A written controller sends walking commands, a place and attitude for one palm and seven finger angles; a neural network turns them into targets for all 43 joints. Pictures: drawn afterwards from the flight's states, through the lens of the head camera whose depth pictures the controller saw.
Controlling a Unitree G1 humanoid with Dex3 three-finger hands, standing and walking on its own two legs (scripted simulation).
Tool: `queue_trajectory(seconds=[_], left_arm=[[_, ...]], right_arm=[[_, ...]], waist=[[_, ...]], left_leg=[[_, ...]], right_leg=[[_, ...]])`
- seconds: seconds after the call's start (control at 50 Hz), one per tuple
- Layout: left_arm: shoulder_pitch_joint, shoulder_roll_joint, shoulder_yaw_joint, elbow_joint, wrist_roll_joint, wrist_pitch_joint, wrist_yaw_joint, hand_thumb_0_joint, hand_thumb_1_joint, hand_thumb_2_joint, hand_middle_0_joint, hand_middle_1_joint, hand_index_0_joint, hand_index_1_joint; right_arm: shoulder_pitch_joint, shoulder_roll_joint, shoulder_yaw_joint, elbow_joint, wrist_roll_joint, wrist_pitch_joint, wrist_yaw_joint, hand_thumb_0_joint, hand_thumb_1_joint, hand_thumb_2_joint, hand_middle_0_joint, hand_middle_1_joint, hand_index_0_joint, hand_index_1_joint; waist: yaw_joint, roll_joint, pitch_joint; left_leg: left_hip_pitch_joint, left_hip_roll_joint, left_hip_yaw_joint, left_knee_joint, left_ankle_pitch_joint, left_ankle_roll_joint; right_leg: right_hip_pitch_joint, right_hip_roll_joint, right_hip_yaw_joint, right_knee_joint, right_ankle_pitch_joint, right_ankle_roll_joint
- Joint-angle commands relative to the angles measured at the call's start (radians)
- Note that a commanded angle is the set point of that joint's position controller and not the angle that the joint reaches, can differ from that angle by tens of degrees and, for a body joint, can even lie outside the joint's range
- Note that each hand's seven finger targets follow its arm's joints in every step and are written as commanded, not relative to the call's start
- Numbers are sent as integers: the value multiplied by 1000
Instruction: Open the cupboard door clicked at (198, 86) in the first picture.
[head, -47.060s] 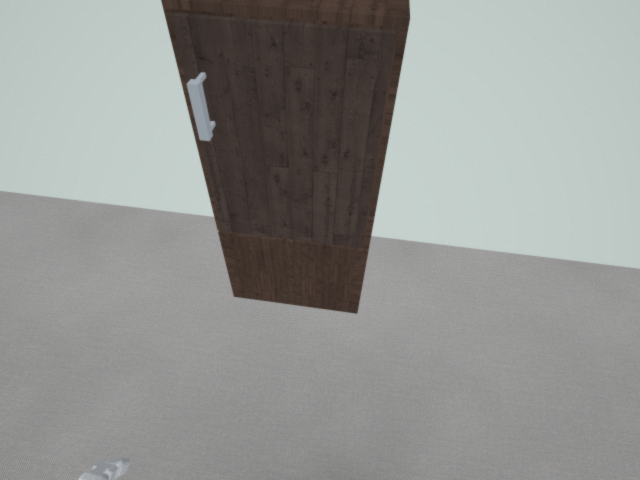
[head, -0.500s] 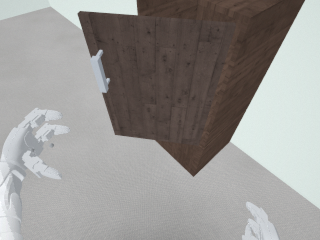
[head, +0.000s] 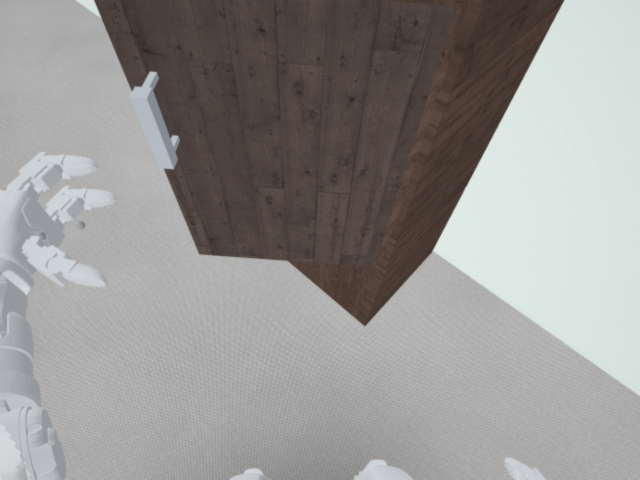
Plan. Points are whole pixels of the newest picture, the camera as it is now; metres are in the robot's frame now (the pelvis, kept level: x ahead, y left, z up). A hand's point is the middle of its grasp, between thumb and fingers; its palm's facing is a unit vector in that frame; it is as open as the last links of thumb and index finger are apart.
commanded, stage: move the hooked fingers beside the handle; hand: left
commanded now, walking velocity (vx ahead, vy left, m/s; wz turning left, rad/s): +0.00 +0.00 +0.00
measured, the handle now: (160, 121) +0.59 +0.24 +0.08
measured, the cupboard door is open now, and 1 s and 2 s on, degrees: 39 39 39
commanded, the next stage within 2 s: slide the fingers in behind the handle in 1.78 s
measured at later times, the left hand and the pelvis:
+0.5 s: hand (108, 172) +0.47 +0.27 +0.10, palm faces -0.06 -1.00 +0.01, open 13.9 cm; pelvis +0.00 +0.01 -0.01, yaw +0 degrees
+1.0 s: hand (115, 130) +0.54 +0.28 +0.10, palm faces -0.05 -1.00 +0.00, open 13.9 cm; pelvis +0.01 +0.01 -0.02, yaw -2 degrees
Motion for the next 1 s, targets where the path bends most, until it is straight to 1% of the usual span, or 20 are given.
queue_trajectory(seconds=[0.0,0.1,0.18,0.2,0.26,0.28,0.3,0.34,0.38,0.46,0.5,0.52,0.54,0.58,0.64,0.78,0.84,0.88,0.94,0.98], left_arm=[[-386,349,56,-167,-14,-74,-6,0,-500,300,-300,-1200,-300,-1200],[-474,313,6,-116,-3,-87,-10,0,-500,300,-300,-1200,-300,-1200],[-539,359,28,3,13,-76,-2,0,-500,300,-300,-1200,-300,-1200],[-582,356,10,-8,24,-77,2,0,-500,300,-300,-1200,-300,-1200],[-614,383,17,-18,51,-91,19,0,-500,300,-300,-1200,-300,-1200],[-630,369,1,-9,56,-94,23,0,-500,300,-300,-1200,-300,-1200],[-648,409,31,-8,62,-102,32,0,-500,300,-300,-1200,-300,-1200],[-688,399,18,17,62,-108,34,0,-500,300,-300,-1200,-300,-1200],[-706,415,32,58,61,-106,38,0,-500,300,-300,-1200,-300,-1200],[-739,490,61,107,93,-96,41,0,-500,300,-300,-1200,-300,-1200],[-771,473,27,114,114,-92,43,0,-500,300,-300,-1200,-300,-1200],[-796,455,14,111,105,-97,41,0,-500,300,-300,-1200,-300,-1200],[-793,492,42,111,110,-100,42,0,-500,300,-300,-1200,-300,-1200],[-805,494,44,109,106,-104,36,0,-500,300,-300,-1200,-300,-1200],[-825,521,64,141,101,-98,26,0,-500,300,-300,-1200,-300,-1200],[-902,609,55,238,163,-58,39,0,-500,300,-300,-1200,-300,-1200],[-960,663,85,190,167,-78,39,0,-500,300,-300,-1200,-300,-1200],[-989,671,83,204,172,-77,33,0,-500,300,-300,-1200,-300,-1200],[-998,653,59,261,172,-58,19,0,-500,300,-300,-1200,-300,-1200],[-985,698,73,313,189,-29,16,0,-500,300,-300,-1200,-300,-1200]], right_arm=[[46,-165,-69,-108,1,-28,-16,0,-900,-900,200,300,200,300],[69,-166,-70,-89,-2,-5,-14,0,-900,-900,200,300,200,300],[85,-175,-64,-74,-3,19,-14,0,-900,-900,200,300,200,300],[87,-174,-64,-72,-4,22,-14,0,-900,-900,200,300,200,300],[112,-174,-68,-73,-11,37,-9,0,-900,-900,200,300,200,300],[114,-172,-66,-72,-14,41,-7,0,-900,-900,200,300,200,300],[123,-176,-67,-66,-17,48,-6,0,-900,-900,200,300,200,300],[131,-176,-65,-62,-16,61,-3,0,-900,-900,200,300,200,300],[134,-180,-64,-60,-16,71,-3,0,-900,-900,200,300,200,300],[153,-185,-60,-58,-19,97,-1,0,-900,-900,200,300,200,300],[161,-183,-58,-57,-19,108,0,0,-900,-900,200,300,200,300],[168,-182,-58,-58,-20,111,0,0,-900,-900,200,300,200,300],[180,-187,-60,-55,-23,118,2,0,-900,-900,200,300,200,300],[190,-188,-62,-52,-24,130,4,0,-900,-900,200,300,200,300],[207,-192,-60,-45,-26,146,4,0,-900,-900,200,300,200,300],[231,-198,-43,-52,-25,175,0,0,-900,-900,200,300,200,300],[251,-201,-44,-51,-31,183,-1,0,-900,-900,200,300,200,300],[259,-201,-42,-47,-35,188,0,0,-900,-900,200,300,200,300],[266,-202,-36,-44,-31,197,1,0,-900,-900,200,300,200,300],[270,-206,-28,-49,-30,202,-1,0,-900,-900,200,300,200,300]], waist=[[11,118,-360],[-17,112,-354],[-26,79,-325],[-37,104,-327],[-29,141,-405],[-39,149,-407],[-36,130,-423],[-50,139,-429],[-58,98,-418],[-58,141,-425],[-75,153,-412],[-82,155,-422],[-72,164,-452],[-82,166,-492],[-89,151,-499],[-123,162,-421],[-123,215,-515],[-136,232,-528],[-156,216,-507],[-160,172,-474]], left_leg=[[117,-26,-44,-102,331,10],[156,-15,-63,-93,364,4],[96,-16,-66,-89,316,5],[98,-16,-65,-86,313,6],[161,-10,-79,-68,411,-3],[163,-9,-74,-61,415,-3],[159,-6,-81,-56,431,-5],[172,-1,-84,-47,444,-7],[124,-4,-77,-44,398,2],[92,-6,-74,-32,406,4],[88,-4,-76,-27,398,6],[108,-3,-79,-20,437,4],[125,0,-83,-18,456,0],[141,2,-80,-6,473,3],[127,3,-80,3,491,5],[-1,-4,-67,17,377,20],[52,1,-72,39,450,15],[52,5,-74,52,470,14],[43,7,-77,63,471,16],[-37,5,-71,67,411,25]], right_leg=[[205,22,51,-60,276,-13],[130,30,32,-54,261,-14],[115,28,32,-49,234,-14],[100,26,32,-46,229,-12],[83,28,29,-27,261,-14],[73,29,30,-25,266,-12],[82,29,28,-19,275,-12],[56,36,26,-14,268,-11],[75,35,32,-19,266,-8],[76,37,37,-6,282,-9],[43,37,36,-6,267,-7],[40,43,33,0,286,-11],[43,43,32,0,289,-8],[43,45,37,0,306,-6],[55,50,35,4,334,-6],[34,50,49,-5,288,0],[38,55,47,14,327,-4],[31,57,47,18,342,-3],[3,63,42,16,340,0],[18,62,44,15,319,5]])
